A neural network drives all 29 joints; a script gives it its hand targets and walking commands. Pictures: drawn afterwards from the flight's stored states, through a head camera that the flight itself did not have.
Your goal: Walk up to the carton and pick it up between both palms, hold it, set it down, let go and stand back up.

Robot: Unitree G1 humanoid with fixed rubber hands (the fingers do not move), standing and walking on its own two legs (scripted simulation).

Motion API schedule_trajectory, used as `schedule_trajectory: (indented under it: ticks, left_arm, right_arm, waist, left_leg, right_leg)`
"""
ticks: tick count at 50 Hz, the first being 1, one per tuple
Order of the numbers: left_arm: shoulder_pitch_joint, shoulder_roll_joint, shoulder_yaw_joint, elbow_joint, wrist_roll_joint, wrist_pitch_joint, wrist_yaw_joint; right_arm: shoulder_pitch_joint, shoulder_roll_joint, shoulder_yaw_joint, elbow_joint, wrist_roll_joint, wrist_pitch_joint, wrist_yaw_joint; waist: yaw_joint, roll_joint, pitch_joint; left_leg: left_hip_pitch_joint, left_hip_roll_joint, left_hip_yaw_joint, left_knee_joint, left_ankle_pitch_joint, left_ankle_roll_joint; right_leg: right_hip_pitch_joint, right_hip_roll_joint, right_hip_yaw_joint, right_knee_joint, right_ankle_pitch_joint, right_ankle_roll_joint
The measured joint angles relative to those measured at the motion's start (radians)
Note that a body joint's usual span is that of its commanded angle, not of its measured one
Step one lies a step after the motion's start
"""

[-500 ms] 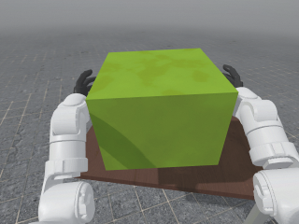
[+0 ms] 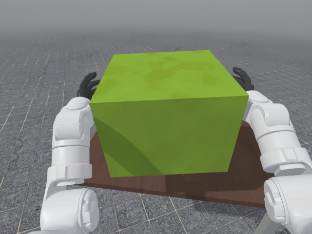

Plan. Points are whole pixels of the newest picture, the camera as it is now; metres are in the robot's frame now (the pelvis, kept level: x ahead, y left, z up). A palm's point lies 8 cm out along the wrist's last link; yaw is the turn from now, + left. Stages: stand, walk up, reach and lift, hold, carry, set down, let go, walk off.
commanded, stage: hold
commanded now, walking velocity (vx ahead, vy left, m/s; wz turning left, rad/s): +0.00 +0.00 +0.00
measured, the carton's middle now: (164, 107) +0.41 +0.00 +0.22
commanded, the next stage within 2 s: none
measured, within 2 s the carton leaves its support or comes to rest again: neither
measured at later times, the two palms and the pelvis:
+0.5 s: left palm (87, 102) +0.36 +0.19 +0.25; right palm (244, 97) +0.37 -0.19 +0.27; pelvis +0.00 +0.00 +0.00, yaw +0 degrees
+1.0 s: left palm (86, 104) +0.36 +0.20 +0.25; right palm (242, 98) +0.37 -0.19 +0.27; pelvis +0.00 +0.00 +0.00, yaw +0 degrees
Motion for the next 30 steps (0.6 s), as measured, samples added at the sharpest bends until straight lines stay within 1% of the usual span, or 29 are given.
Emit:
schedule_trajectory:
  ticks: [18, 30]
  left_arm:
    - [-0.007, 0.002, -0.003, 0.019, 0.001, -0.01, 0.001]
    - [0.005, -0.002, 0.002, -0.003, 0.003, -0.003, -0.001]
  right_arm:
    - [-0.013, -0.002, 0.001, 0.023, -0.001, -0.007, 0.004]
    - [0.005, -0.002, 0.011, 0.002, 0.004, -0.008, 0.0]
  waist:
    - [-0.003, -0.002, -0.005]
    - [-0.003, 0.0, 0.004]
  left_leg:
    - [-0.007, 0.001, -0.002, 0.002, 0.0, -0.002]
    - [0.001, 0.002, -0.002, -0.002, -0.002, -0.003]
  right_leg:
    - [-0.005, 0.001, -0.002, 0.0, 0.0, -0.002]
    - [0.002, 0.002, -0.001, -0.001, -0.003, -0.003]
